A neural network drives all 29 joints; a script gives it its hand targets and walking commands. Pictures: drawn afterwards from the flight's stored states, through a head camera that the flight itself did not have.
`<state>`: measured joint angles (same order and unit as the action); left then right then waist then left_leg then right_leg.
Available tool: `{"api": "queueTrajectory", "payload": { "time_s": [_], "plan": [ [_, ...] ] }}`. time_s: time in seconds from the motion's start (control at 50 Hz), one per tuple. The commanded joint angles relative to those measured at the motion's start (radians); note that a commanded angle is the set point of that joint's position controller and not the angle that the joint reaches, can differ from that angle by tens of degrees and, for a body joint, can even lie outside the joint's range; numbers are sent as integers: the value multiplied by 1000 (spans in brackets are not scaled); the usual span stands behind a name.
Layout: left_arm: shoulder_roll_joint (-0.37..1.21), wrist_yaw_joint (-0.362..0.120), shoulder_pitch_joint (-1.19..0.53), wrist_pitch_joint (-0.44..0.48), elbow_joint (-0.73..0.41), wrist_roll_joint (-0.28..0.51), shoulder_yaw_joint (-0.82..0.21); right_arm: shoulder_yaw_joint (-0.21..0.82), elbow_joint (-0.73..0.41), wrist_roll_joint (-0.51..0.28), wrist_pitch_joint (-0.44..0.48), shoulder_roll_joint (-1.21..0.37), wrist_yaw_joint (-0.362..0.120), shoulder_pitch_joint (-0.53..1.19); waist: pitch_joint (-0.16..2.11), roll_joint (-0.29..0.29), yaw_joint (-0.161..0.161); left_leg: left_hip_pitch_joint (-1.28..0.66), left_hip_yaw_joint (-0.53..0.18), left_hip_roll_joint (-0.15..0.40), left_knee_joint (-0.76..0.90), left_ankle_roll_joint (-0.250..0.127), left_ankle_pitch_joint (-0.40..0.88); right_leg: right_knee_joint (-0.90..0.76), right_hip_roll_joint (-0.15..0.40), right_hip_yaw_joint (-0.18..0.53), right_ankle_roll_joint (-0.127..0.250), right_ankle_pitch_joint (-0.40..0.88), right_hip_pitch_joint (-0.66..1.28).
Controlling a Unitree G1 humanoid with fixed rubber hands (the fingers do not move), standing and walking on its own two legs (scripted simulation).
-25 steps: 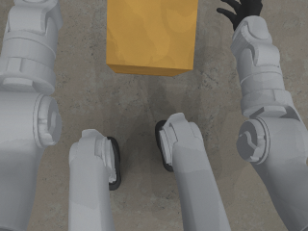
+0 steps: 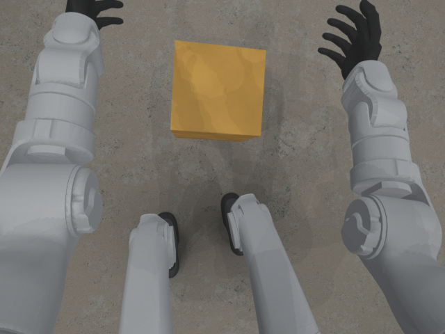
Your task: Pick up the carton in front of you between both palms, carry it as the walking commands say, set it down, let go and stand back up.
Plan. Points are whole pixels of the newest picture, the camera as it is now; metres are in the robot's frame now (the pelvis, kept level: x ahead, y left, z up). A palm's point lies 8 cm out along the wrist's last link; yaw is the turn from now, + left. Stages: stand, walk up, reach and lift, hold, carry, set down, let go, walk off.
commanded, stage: set down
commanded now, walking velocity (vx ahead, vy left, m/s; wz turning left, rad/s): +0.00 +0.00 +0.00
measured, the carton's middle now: (213, 100) +0.52 -0.09 -0.45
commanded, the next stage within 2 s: let go in 0.12 s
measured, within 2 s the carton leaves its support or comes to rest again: neither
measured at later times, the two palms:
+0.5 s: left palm (26, 95) +0.45 +0.14 +0.01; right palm (422, 96) +0.40 -0.27 +0.02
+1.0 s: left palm out of the picture +0.32 +0.21 +0.11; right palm out of the picture +0.26 -0.24 +0.13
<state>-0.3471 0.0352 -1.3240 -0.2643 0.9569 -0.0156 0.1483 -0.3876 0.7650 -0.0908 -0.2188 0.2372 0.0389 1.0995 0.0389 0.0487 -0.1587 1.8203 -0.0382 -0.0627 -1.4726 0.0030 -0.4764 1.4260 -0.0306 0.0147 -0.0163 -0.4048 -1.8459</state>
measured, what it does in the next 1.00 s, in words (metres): rises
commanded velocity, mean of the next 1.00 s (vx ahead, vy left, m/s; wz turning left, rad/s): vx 0.00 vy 0.00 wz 0.00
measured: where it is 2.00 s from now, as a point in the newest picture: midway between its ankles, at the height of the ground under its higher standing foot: (203, 245)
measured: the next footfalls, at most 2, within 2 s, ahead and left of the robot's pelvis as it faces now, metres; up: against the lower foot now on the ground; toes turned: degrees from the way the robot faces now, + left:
none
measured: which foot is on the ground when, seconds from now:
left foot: down 0.00-1.00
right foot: down 0.00-1.00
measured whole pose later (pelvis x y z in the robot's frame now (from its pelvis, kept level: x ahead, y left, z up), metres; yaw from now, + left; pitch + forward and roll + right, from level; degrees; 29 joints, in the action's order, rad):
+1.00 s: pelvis +0.10 +0.00 +0.20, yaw -1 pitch +9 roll +0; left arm -0.18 0.01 0.07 -0.01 0.52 -0.05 0.09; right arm -0.02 0.42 -0.04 -0.01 0.20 -0.08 -0.20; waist -0.01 -0.03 -0.06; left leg 0.37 -0.05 -0.02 -0.51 -0.01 -0.30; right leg 0.50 -0.04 0.04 0.00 -0.24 -0.41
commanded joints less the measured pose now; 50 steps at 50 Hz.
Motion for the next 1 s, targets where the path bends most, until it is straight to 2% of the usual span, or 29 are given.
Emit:
{"api": "queueTrajectory", "payload": {
  "time_s": [0.0,0.08,0.2,0.32,0.42,0.48,0.56,0.74,0.82,0.98],
  "plan": [
    [-77,-7,-268,28,-103,-16,22,-24,-106,19,29,132,-9,178,1053,102,-60,-648,41,-45,182,20,317,-169,-36,-103,-45,448,619],
    [-63,-16,-243,38,-78,-32,36,-40,-87,41,40,114,-20,159,998,94,-60,-683,30,-40,265,21,322,-249,-30,-98,-45,451,664],
    [-2,4,-90,58,-96,-92,90,-33,-94,101,66,90,-57,39,1029,76,-31,-805,23,-39,380,29,403,-345,-29,-94,-41,503,789],
    [132,76,225,73,-298,-132,104,18,-200,167,89,110,-125,-218,1061,41,-13,-980,12,-39,503,47,515,-443,-32,-73,-15,589,1011],
    [171,105,419,105,-469,-120,76,91,-261,158,113,123,-163,-398,882,-3,2,-970,23,-31,625,44,403,-547,-19,-37,0,538,1197],
    [170,94,547,128,-497,-105,53,143,-264,133,130,108,-172,-522,770,-20,20,-962,36,-25,684,35,328,-603,-7,-15,1,508,1297],
    [167,66,735,165,-475,-91,35,197,-270,105,160,81,-171,-688,664,-50,41,-964,41,-21,747,24,284,-658,10,17,-4,544,1433],
    [134,18,1090,248,-455,-64,9,281,-355,64,221,43,-132,-1033,485,-102,65,-1116,31,-9,868,4,335,-772,28,63,-21,695,1659],
    [116,3,1226,273,-489,-54,-6,315,-411,51,236,43,-119,-1170,395,-87,80,-1279,21,-1,931,1,381,-836,23,53,-24,683,1695],
    [95,-34,1407,264,-549,-26,-55,338,-435,49,219,68,-116,-1274,149,2,135,-1575,1,34,1053,17,441,-976,-7,8,-6,466,1686]
  ]
}}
